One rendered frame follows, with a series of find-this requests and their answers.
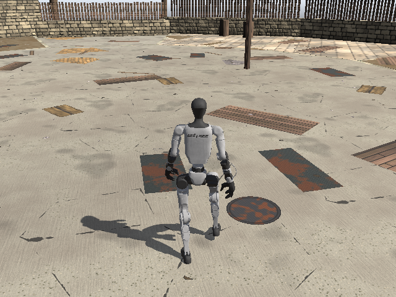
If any right robot hand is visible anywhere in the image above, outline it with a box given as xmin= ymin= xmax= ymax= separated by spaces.
xmin=220 ymin=181 xmax=235 ymax=199

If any left robot forearm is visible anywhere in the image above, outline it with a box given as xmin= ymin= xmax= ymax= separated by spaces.
xmin=166 ymin=148 xmax=176 ymax=171

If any right robot upper arm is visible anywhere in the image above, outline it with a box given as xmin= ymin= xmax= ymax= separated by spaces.
xmin=212 ymin=125 xmax=226 ymax=161

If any robot left foot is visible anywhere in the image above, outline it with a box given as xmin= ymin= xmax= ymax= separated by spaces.
xmin=181 ymin=247 xmax=191 ymax=264

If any robot right shin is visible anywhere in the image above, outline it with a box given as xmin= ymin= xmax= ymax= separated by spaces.
xmin=210 ymin=192 xmax=220 ymax=229

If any left robot hand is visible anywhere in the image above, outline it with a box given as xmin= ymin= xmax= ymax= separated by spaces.
xmin=165 ymin=168 xmax=179 ymax=181

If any right robot forearm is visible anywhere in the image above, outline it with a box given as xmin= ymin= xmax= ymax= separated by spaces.
xmin=220 ymin=151 xmax=233 ymax=183

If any left robot upper arm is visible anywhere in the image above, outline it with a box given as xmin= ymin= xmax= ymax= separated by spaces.
xmin=170 ymin=124 xmax=186 ymax=157

